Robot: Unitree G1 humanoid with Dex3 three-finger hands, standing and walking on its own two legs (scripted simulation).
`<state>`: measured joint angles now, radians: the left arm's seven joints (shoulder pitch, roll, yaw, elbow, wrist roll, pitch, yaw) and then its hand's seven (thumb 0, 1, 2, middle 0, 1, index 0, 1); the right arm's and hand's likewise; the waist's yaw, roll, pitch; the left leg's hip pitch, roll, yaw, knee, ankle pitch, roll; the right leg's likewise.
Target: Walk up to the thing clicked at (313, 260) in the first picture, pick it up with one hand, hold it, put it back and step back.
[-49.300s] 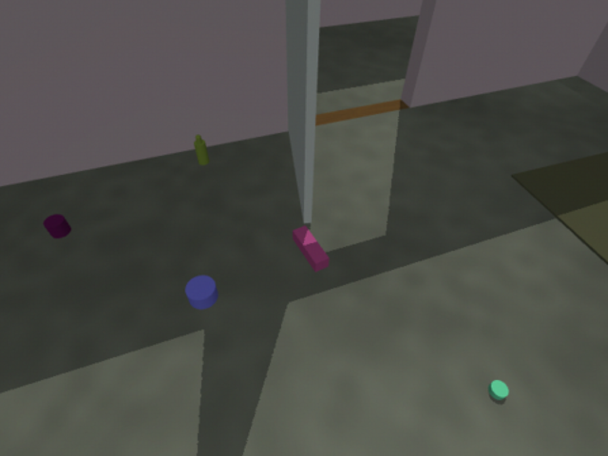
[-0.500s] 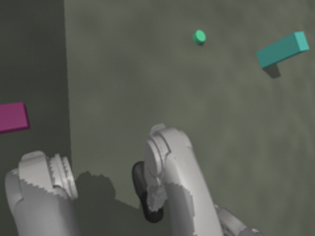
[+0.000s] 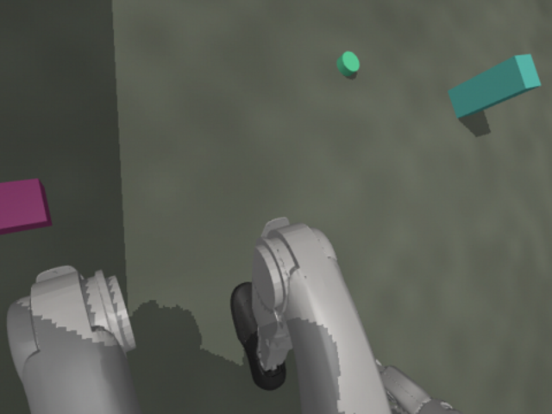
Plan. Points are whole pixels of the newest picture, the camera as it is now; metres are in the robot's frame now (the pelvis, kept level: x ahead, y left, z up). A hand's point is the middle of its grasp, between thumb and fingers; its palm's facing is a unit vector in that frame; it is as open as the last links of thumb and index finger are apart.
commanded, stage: close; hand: left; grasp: from above
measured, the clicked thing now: out of the picture +0.40 +0.31 -0.27
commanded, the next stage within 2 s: none
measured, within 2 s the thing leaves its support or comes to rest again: neither
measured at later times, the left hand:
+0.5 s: hand out of the picture +0.39 +0.30 -0.26, palm faces -0.47 -0.12 -0.88, open 12.0 cm
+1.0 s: hand out of the picture +0.39 +0.30 -0.26, palm faces -0.46 -0.12 -0.88, open 12.1 cm
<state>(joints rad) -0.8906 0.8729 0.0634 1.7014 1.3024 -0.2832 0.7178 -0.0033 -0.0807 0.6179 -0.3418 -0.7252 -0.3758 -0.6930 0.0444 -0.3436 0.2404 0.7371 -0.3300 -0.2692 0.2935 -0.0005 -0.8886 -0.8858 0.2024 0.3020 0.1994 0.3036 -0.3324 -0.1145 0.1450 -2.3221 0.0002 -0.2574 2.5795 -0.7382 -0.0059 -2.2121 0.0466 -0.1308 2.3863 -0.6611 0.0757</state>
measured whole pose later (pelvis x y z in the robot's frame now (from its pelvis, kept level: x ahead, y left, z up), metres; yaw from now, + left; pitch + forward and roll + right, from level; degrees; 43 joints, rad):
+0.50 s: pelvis +0.00 +0.00 +0.00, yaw +0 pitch +26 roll -14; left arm -0.90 0.87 0.06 1.71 1.30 -0.28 0.72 0.00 -0.11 0.64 -0.31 -0.77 -0.34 -0.73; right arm 0.04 -0.35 0.23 0.74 -0.33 -0.27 0.30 0.00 -0.89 -0.89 0.20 0.30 0.20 0.30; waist -0.33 -0.12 0.15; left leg -2.32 0.00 -0.26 2.58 -0.74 -0.01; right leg -2.21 0.04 -0.13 2.39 -0.67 0.08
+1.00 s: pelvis +0.00 +0.00 +0.00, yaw +0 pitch +26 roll -14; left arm -0.89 0.88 0.07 1.70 1.31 -0.29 0.72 0.00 -0.12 0.66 -0.28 -0.81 -0.32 -0.77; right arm 0.04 -0.35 0.24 0.74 -0.33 -0.27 0.30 0.00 -0.89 -0.89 0.20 0.30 0.20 0.30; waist -0.34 -0.12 0.15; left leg -2.32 0.00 -0.26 2.59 -0.74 0.00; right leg -2.21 0.05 -0.13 2.39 -0.66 0.08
